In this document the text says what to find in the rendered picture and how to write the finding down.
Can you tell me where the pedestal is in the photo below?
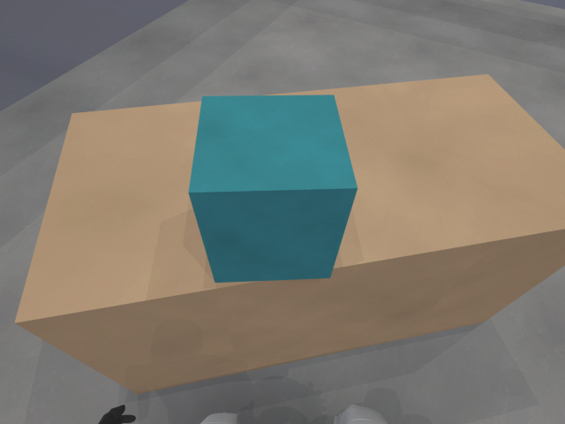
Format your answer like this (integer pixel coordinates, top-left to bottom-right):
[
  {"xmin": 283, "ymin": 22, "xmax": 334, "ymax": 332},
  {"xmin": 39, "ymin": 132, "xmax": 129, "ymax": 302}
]
[{"xmin": 14, "ymin": 74, "xmax": 565, "ymax": 394}]

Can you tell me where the carton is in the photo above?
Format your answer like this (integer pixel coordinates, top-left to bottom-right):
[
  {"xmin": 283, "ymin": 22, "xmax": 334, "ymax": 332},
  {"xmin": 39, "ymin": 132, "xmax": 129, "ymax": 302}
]
[{"xmin": 189, "ymin": 95, "xmax": 358, "ymax": 283}]

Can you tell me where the robot right thigh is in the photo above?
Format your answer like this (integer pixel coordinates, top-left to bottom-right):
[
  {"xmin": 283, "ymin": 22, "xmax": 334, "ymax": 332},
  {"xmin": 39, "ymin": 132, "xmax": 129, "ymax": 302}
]
[{"xmin": 334, "ymin": 405, "xmax": 389, "ymax": 424}]

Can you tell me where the robot left hand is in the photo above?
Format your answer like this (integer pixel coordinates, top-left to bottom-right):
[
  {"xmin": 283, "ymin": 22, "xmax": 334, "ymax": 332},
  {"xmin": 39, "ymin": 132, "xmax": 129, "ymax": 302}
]
[{"xmin": 98, "ymin": 405, "xmax": 136, "ymax": 424}]

